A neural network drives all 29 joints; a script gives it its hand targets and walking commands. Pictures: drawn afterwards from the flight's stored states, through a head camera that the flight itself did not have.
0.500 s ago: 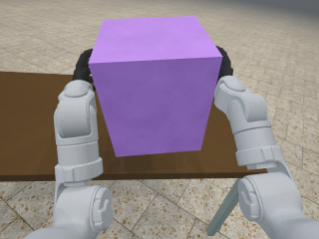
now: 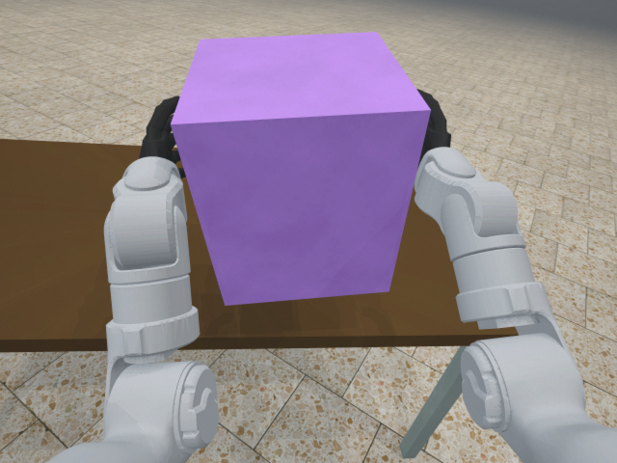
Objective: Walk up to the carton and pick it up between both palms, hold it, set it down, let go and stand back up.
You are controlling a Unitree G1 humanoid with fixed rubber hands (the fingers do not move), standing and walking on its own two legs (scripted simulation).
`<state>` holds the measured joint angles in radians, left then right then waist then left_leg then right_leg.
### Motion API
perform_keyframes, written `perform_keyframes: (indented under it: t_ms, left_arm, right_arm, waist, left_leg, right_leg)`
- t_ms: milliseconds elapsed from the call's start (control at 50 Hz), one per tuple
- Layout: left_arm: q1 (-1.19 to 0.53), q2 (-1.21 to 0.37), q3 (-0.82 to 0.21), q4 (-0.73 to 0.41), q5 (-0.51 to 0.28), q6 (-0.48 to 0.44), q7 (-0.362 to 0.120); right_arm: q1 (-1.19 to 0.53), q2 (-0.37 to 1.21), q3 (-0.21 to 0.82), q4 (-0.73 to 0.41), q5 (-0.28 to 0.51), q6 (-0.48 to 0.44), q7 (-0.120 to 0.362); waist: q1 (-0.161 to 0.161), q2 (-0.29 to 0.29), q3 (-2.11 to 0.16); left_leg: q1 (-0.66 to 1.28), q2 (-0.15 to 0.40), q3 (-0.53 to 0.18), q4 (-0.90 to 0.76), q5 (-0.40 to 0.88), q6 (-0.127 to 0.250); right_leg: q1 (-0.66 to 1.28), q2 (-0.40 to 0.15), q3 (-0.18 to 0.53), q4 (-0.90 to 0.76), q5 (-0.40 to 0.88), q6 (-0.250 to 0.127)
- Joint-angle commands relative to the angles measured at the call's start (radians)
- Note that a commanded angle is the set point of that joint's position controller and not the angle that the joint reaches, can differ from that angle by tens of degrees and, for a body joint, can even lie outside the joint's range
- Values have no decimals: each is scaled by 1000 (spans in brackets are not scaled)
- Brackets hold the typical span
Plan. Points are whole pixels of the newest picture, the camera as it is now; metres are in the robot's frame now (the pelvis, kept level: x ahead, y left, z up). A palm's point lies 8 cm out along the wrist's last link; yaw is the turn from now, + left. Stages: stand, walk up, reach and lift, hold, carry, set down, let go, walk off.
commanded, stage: hold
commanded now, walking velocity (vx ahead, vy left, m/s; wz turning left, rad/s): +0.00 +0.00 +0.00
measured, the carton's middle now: (299, 171) +0.39 +0.01 +0.24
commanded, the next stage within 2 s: none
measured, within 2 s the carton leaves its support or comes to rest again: neither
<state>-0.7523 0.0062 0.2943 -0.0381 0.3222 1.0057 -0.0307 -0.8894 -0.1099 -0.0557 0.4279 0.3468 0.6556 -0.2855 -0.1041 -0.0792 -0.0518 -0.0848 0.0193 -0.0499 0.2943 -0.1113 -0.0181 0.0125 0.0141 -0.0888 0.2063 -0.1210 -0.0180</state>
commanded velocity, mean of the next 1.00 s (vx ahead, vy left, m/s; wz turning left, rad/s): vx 0.00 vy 0.00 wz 0.00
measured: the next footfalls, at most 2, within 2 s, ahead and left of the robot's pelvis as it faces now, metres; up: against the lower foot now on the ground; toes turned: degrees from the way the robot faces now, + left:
none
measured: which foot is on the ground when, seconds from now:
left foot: down 0.00-1.00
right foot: down 0.00-1.00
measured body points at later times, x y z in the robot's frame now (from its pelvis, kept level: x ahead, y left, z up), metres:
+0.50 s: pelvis +0.00 +0.00 +0.00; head -0.05 +0.04 +0.44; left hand +0.37 +0.16 +0.26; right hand +0.38 -0.14 +0.28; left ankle +0.04 +0.13 -0.75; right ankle +0.00 -0.11 -0.75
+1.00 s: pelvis +0.00 +0.00 +0.00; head -0.05 +0.04 +0.44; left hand +0.37 +0.17 +0.26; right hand +0.38 -0.14 +0.28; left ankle +0.04 +0.13 -0.75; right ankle +0.00 -0.11 -0.75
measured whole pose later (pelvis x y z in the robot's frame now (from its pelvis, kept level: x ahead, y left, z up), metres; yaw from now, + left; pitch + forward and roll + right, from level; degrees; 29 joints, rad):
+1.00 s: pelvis +0.00 +0.00 +0.00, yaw +0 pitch -5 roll -1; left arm -0.76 0.01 0.29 -0.04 0.32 1.00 -0.03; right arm -0.90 -0.11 -0.06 0.44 0.35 0.65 -0.29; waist -0.10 -0.08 -0.06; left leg -0.10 0.02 -0.05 0.30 -0.11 -0.02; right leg 0.00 0.02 -0.09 0.21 -0.12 -0.02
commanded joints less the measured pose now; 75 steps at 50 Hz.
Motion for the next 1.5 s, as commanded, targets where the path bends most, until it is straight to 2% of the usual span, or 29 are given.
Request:
perform_keyframes:
  t_ms: [0, 20, 60, 100, 180, 220, 280, 340, 380, 400, 460, 580, 640, 720, 740, 820, 880, 900, 1060, 1160, 1280, 1340, 1360, 1480]
  left_arm:
    - [-769, -396, -419, -162, -225, -75, -151]
    - [-769, -401, -419, -155, -225, -76, -152]
    - [-763, -394, -403, -122, -216, -73, -155]
    - [-777, -393, -418, -135, -226, -77, -152]
    - [-766, -394, -398, -115, -212, -75, -151]
    - [-765, -394, -402, -123, -215, -78, -151]
    - [-770, -401, -418, -157, -229, -84, -151]
    - [-770, -398, -424, -181, -228, -82, -158]
    - [-760, -387, -418, -184, -217, -76, -163]
    - [-750, -387, -408, -159, -210, -70, -163]
    - [-739, -384, -396, -133, -206, -66, -167]
    - [-750, -400, -424, -174, -221, -75, -159]
    - [-749, -399, -423, -169, -217, -71, -159]
    - [-761, -387, -407, -134, -212, -70, -157]
    - [-752, -397, -412, -129, -219, -71, -155]
    - [-775, -397, -414, -137, -219, -76, -151]
    - [-776, -398, -425, -169, -222, -80, -148]
    - [-770, -402, -431, -160, -222, -76, -150]
    - [-772, -391, -408, -157, -220, -75, -153]
    - [-755, -387, -415, -163, -218, -70, -156]
    - [-752, -394, -418, -167, -223, -73, -156]
    - [-758, -395, -425, -159, -224, -71, -155]
    - [-751, -400, -420, -157, -219, -71, -156]
    - [-770, -386, -401, -120, -215, -70, -152]
  right_arm:
    - [-705, 323, 218, -223, 76, -46, 56]
    - [-711, 326, 228, -227, 75, -48, 56]
    - [-712, 324, 211, -204, 72, -43, 56]
    - [-716, 325, 213, -204, 70, -43, 58]
    - [-713, 319, 201, -182, 69, -46, 59]
    - [-715, 333, 208, -194, 73, -49, 57]
    - [-707, 346, 227, -239, 79, -49, 51]
    - [-702, 348, 237, -253, 81, -44, 43]
    - [-691, 351, 244, -264, 85, -40, 39]
    - [-692, 339, 233, -244, 81, -36, 40]
    - [-682, 328, 232, -221, 78, -39, 46]
    - [-706, 336, 238, -263, 81, -50, 43]
    - [-692, 325, 225, -236, 76, -45, 43]
    - [-705, 312, 211, -195, 73, -41, 54]
    - [-711, 322, 215, -219, 70, -47, 55]
    - [-717, 327, 205, -201, 69, -45, 56]
    - [-707, 333, 221, -224, 78, -45, 52]
    - [-703, 324, 216, -218, 75, -41, 50]
    - [-713, 335, 226, -227, 78, -40, 52]
    - [-695, 325, 223, -225, 82, -42, 48]
    - [-702, 341, 232, -249, 83, -43, 46]
    - [-704, 322, 217, -234, 76, -41, 48]
    - [-702, 329, 218, -234, 81, -43, 48]
    - [-716, 322, 202, -190, 59, -42, 56]
  waist:
    - [-12, 147, -395]
    - [-9, 128, -387]
    - [-7, 131, -371]
    - [-15, 129, -387]
    - [-9, 144, -365]
    - [0, 141, -378]
    - [-5, 126, -440]
    - [-15, 133, -436]
    - [-11, 121, -428]
    - [-6, 134, -403]
    - [-5, 115, -345]
    - [-9, 132, -416]
    - [-15, 142, -399]
    - [-5, 133, -341]
    - [-7, 128, -357]
    - [-10, 143, -386]
    - [-8, 147, -431]
    - [-16, 158, -430]
    - [-2, 114, -392]
    - [-6, 142, -398]
    - [-5, 125, -414]
    - [-17, 145, -392]
    - [-12, 152, -390]
    - [-12, 130, -356]
  left_leg:
    - [145, -59, 61, -10, 224, -15]
    - [138, -62, 63, -7, 217, -10]
    - [125, -62, 65, -15, 198, -12]
    - [136, -61, 65, -17, 193, -12]
    - [115, -58, 62, -20, 172, -10]
    - [118, -62, 65, -20, 182, -5]
    - [160, -66, 63, -1, 267, -8]
    - [171, -69, 63, 8, 288, -8]
    - [166, -73, 66, 5, 289, -3]
    - [157, -72, 66, -4, 281, -8]
    - [113, -66, 69, -17, 210, -3]
    - [166, -64, 62, -4, 266, -14]
    - [161, -63, 60, -4, 262, -17]
    - [114, -55, 62, -29, 163, -12]
    - [113, -57, 61, -27, 159, -9]
    - [120, -58, 67, -18, 183, -9]
    - [157, -61, 60, -1, 257, -14]
    - [165, -64, 61, 4, 265, -18]
    - [125, -62, 65, -16, 214, -2]
    - [160, -62, 65, -9, 237, -9]
    - [149, -67, 61, -6, 256, -8]
    - [150, -65, 61, -7, 236, -14]
    - [148, -64, 63, -5, 238, -11]
    - [101, -60, 68, -27, 147, -7]
  right_leg:
    - [30, 46, -11, -21, 109, 38]
    - [31, 39, -10, -23, 113, 37]
    - [29, 41, -10, -23, 96, 39]
    - [23, 40, -15, -23, 87, 41]
    - [28, 40, -7, -21, 74, 37]
    - [36, 37, -7, -18, 90, 39]
    - [48, 40, -6, -17, 168, 43]
    - [49, 38, -3, -12, 193, 46]
    - [57, 32, -5, -11, 211, 50]
    - [56, 33, -5, -14, 197, 48]
    - [49, 32, -8, -20, 133, 44]
    - [44, 41, -12, -15, 168, 44]
    - [45, 41, -9, -17, 156, 36]
    - [24, 40, -16, -20, 76, 33]
    - [24, 41, -17, -19, 77, 37]
    - [26, 42, -9, -15, 97, 35]
    - [33, 45, -11, -12, 150, 38]
    - [33, 44, -9, -11, 155, 39]
    - [43, 37, -12, -15, 127, 43]
    - [36, 39, -8, -17, 136, 39]
    - [46, 39, -9, -17, 165, 43]
    - [30, 42, -13, -22, 129, 39]
    - [33, 42, -12, -20, 135, 36]
    - [16, 38, -15, -22, 66, 39]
